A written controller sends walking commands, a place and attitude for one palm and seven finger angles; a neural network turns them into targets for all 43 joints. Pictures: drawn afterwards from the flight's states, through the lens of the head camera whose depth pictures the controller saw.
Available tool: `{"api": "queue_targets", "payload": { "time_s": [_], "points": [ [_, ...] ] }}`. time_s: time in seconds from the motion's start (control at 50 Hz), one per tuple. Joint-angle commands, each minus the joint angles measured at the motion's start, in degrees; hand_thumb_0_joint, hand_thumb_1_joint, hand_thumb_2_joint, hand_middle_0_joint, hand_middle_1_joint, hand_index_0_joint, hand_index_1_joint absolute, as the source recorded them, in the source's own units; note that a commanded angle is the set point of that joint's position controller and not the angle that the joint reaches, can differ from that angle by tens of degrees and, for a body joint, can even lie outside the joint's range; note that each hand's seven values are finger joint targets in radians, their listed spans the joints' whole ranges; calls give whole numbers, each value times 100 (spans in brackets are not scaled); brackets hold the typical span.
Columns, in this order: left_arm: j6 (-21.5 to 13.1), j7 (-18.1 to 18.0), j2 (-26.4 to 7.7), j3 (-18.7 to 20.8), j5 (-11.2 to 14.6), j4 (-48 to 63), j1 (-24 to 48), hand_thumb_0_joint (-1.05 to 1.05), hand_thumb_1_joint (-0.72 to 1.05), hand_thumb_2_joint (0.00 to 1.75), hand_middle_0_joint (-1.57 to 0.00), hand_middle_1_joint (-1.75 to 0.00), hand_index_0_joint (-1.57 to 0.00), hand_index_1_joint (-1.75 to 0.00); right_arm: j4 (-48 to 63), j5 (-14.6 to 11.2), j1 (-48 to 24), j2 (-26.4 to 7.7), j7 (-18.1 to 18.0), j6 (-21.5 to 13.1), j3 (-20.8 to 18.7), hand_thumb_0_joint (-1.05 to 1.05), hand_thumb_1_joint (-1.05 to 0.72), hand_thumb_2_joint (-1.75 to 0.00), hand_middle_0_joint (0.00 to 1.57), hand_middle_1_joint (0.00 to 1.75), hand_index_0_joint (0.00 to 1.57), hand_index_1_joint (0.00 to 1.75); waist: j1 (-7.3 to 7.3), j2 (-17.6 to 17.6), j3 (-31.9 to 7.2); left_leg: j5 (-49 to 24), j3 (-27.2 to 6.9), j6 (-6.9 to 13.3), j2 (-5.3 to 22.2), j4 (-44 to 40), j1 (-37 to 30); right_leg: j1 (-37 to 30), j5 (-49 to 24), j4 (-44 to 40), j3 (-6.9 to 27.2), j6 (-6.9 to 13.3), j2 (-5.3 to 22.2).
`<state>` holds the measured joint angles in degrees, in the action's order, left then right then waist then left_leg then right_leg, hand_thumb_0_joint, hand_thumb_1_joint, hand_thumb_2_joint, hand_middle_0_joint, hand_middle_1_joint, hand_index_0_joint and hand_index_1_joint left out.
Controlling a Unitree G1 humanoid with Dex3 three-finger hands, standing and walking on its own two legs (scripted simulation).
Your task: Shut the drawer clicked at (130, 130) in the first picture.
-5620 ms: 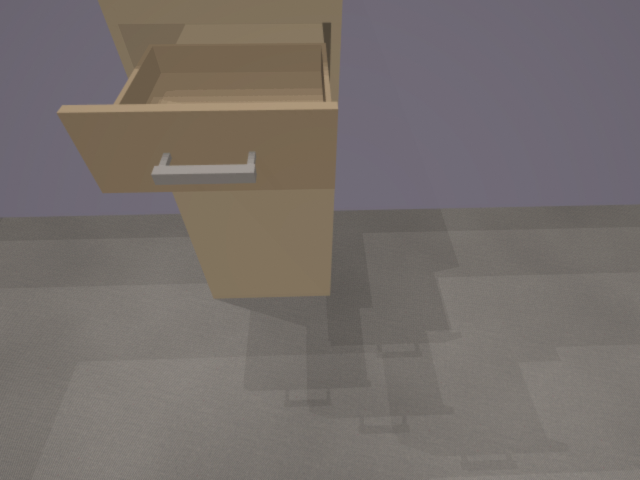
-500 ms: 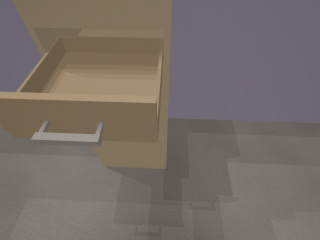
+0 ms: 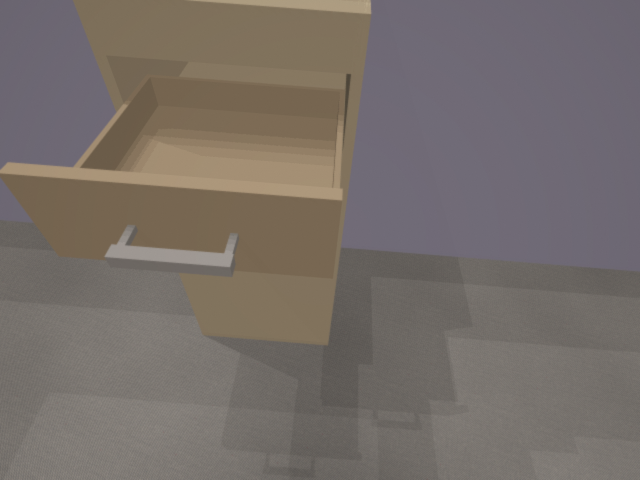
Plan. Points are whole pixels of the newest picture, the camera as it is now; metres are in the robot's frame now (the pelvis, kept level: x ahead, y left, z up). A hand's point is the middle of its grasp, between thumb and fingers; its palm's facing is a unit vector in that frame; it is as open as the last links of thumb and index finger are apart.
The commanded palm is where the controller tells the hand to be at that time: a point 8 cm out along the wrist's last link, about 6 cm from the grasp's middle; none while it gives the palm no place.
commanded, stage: come to a stop and stand still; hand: left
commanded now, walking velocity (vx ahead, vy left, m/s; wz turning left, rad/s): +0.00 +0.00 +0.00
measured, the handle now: (176, 248) +0.35 +0.21 +0.11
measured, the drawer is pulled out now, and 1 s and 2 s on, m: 0.30 0.30 0.30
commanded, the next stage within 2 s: look again from close up in 0.10 s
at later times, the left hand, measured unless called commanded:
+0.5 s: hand out of the picture +0.04 +0.19 -0.17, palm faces +0.01 -0.97 -0.25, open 7.4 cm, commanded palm none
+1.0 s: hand (190, 394) +0.22 +0.18 -0.02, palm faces +0.26 -0.95 -0.15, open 7.1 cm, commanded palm +0.13 +0.23 -0.04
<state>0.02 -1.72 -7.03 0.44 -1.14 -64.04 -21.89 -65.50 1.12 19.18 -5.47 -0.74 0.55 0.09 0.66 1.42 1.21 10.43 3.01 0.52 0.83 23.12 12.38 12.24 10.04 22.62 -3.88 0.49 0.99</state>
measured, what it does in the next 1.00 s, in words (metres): stands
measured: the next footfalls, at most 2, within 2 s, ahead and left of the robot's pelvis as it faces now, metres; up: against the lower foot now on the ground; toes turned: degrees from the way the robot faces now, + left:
none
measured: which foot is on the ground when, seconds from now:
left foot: down 0.00-1.00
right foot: down 0.00-1.00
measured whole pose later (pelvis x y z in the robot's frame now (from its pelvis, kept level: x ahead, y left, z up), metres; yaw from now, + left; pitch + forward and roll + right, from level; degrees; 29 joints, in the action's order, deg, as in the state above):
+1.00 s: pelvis +0.03 -0.01 -0.01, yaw +1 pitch +0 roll +1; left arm -6.4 -4.4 -8.5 4.1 7.7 -7.5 -25.0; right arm -49.3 -1.3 17.0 -13.6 -4.0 -13.7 -1.8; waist -0.7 -2.2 -2.2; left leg 16.7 2.2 -0.3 0.7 30.2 13.9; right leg 14.4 18.0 31.9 -4.6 1.1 1.6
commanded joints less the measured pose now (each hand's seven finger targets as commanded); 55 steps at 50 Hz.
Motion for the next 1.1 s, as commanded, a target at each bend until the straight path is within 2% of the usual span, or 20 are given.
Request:
{"api": "queue_targets", "payload": {
  "time_s": [0.0, 0.16, 0.18, 0.2, 0.22, 0.26, 0.32, 0.44, 0.78, 0.8, 0.82, 0.84, 0.86, 0.88, 0.9, 0.92, 0.96, 1.0, 1.04, 1.08],
  "points": [
    [-132, -32, -326, 24, 30, 130, -377, 0, 90, 90, -20, -30, -20, -30, 138, -44, 356, -525, -79, -145, -65, 0, -90, -90, 20, 30, 20, 30, -21, -151, 389, 884, -560, 62, 461, -693, 332, 202, 682, -480, 598, 90, 433],
    [-141, -68, -258, 26, 20, 84, -438, 0, 90, 90, -20, -30, -20, -30, 54, -61, 399, -416, -101, -181, -59, 0, -90, -90, 20, 30, 20, 30, -2, -109, 321, 544, -529, 73, 485, -645, 239, 80, 230, -298, 539, 101, 430],
    [-214, -246, -561, -65, -68, -108, -513, 0, 90, 90, -20, -30, -20, -30, 516, -81, -428, -865, -25, -216, -90, 0, -90, -90, 20, 30, 20, 30, 186, -632, 648, 452, -104, -136, 528, 439, 624, 378, -60, -246, 620, 117, 657],
    [-214, -191, -801, 20, -17, 188, -259, 0, 90, 90, -20, -30, -20, -30, 692, -31, -78, -524, 3, -134, -88, 0, -90, -90, 20, 30, 20, 30, -149, -646, 166, 1070, -242, -113, 169, 499, 391, 593, 1612, -369, 987, 248, 781],
    [-212, -150, -774, 60, -27, 294, -131, 0, 90, 90, -20, -30, -20, -30, 641, 6, 168, -506, 1, -166, -104, 0, -90, -90, 20, 30, 20, 30, -223, -693, 222, 985, -309, -15, 230, 363, 348, 845, 1807, -166, 898, 293, 713],
    [-210, -120, -669, 44, -14, 334, -129, 0, 90, 90, -20, -30, -20, -30, 641, 26, 407, -595, 1, -217, -84, 0, -90, -90, 20, 30, 20, 30, -193, -793, -245, 777, -528, 58, 407, 90, 308, 505, 1161, 282, 530, 276, 465],
    [-201, -80, -432, -11, -11, 316, -110, 0, 90, 90, -20, -30, -20, -30, 718, -28, 250, -698, -28, -255, -86, 0, -90, -90, 20, 30, 20, 30, -82, -363, 251, 1066, -830, 215, 558, -374, 796, 261, 726, 404, 460, 202, 325],
    [-208, -71, -530, -21, 32, 300, 35, 0, 90, 90, -20, -30, -20, -30, 599, -32, 271, -813, -49, -305, -27, 0, -90, -90, 20, 30, 20, 30, -73, 87, 422, -117, -556, 200, 496, -290, 300, 218, 54, 256, 585, 161, 431],
    [-187, -61, -840, 33, 50, 338, 331, 0, 90, 90, -20, -30, -20, -30, 326, -28, -56, -908, -81, -268, 1, 0, -90, -90, 20, 30, 20, 30, -41, -180, 33, -904, -280, 77, 494, -214, -341, -288, -1088, 119, 637, 161, 550],
    [-256, -285, -978, 63, -2, 121, -111, 0, 90, 90, -20, -30, -20, -30, 717, -102, -503, -1120, -50, -275, -97, 0, -90, -90, 20, 30, 20, 30, 118, 822, 183, -1218, -141, -61, 679, 1044, 168, -257, -3389, 128, 900, 3, 861],
    [-1576, -200, -2356, 1057, 1052, 8944, 4349, 0, 90, 90, -22, -32, -22, -32, 2562, -346, -452, -1979, -274, -1167, -295, 0, -90, -90, 20, 30, 20, 30, -490, -618, -2748, -1805, -200, 115, -30, 262, -1222, -703, -2784, 600, 495, 145, 319],
    [-1232, -351, -1915, 945, 571, 7279, 1239, 0, 90, 90, -24, -34, -24, -34, 2341, -211, -888, -1440, -478, -1669, -138, 0, -90, -90, 20, 30, 20, 30, 100, -1636, -2526, -2637, -69, 168, 118, 148, -1672, -586, -1434, 770, 365, 249, 23],
    [-963, -661, -1480, 629, 767, 6946, 1003, 0, 90, 90, -26, -37, -26, -37, 2021, -307, -963, -1551, -527, -1797, -196, 0, -90, -90, 20, 30, 20, 30, -23, -1874, -1993, -2166, -112, -33, 147, 271, -1139, -269, -593, 672, 98, 214, 62],
    [-419, -605, -202, -51, 813, 6027, -579, 0, 90, 90, -28, -39, -28, -39, 1994, -379, -706, -1229, -447, -1768, -167, 0, -90, -90, 20, 30, 20, 30, -139, -1230, -1346, -1849, -165, 8, 188, 230, -813, 88, -457, 541, 2, 110, 54],
    [-560, -482, -491, 198, 1009, 7129, 423, 0, 90, 90, -30, -41, -30, -41, 2460, -386, -962, -1446, -402, -1856, -223, 0, -90, -90, 20, 30, 20, 30, -196, -861, -552, -1374, -298, -1, 118, 276, -347, 256, -549, 468, -51, 81, 81],
    [-823, -385, -930, 687, 975, 7204, 312, 0, 90, 90, -32, -43, -32, -43, 2586, -314, -903, -1528, -430, -1925, -370, 0, -90, -90, 20, 30, 20, 30, -267, -369, -653, -989, -241, 24, 57, 446, -152, 473, -290, 457, -110, 62, 51],
    [-1318, -46, -720, 972, 1050, 6348, -1387, 0, 90, 90, -36, -47, -36, -47, 2912, -255, -1116, -1428, -394, -1980, -469, 0, -90, -90, 20, 30, 20, 30, 120, 585, -258, -578, -191, 40, -8, 674, 506, 722, 27, 604, -177, 38, -27],
    [-1946, 630, -249, 793, 1258, 5753, -2332, 0, 90, 90, -40, -52, -40, -52, 3198, -220, -1251, -1394, -200, -1920, -511, 0, -90, -90, 20, 30, 20, 30, 286, 1341, 19, -212, -130, -49, -99, 1063, 1323, 1121, 58, 1076, -189, -16, -90],
    [-2681, 1397, -283, 872, 1504, 5802, -2468, 0, 90, 90, -44, -56, -44, -56, 3517, -237, -1348, -1467, -53, -1873, -575, 0, -90, -90, 20, 30, 20, 30, 315, 1414, -179, 74, -56, -103, -186, 1477, 1847, 1210, -135, 1436, -3, -39, -37],
    [-3155, 2166, -734, 1235, 1682, 6006, -2569, 0, 90, 90, -48, -60, -48, -60, 3873, -277, -1414, -1570, 67, -1835, -608, 0, -90, -90, 20, 30, 20, 30, 324, 775, -488, 47, -3, -131, -256, 1819, 1844, 1045, -561, 1617, 333, 5, 124]
  ]
}}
